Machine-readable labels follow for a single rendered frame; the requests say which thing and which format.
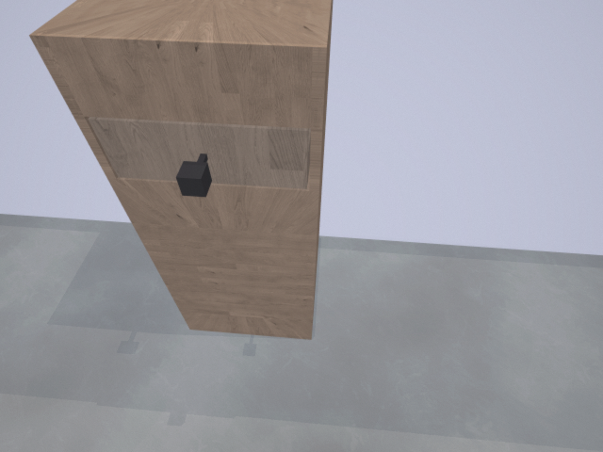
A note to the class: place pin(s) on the handle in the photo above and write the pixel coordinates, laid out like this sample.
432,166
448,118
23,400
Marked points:
194,178

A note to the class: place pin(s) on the drawer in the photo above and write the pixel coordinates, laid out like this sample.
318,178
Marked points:
247,155

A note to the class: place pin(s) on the cabinet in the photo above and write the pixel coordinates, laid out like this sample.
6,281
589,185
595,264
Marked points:
243,259

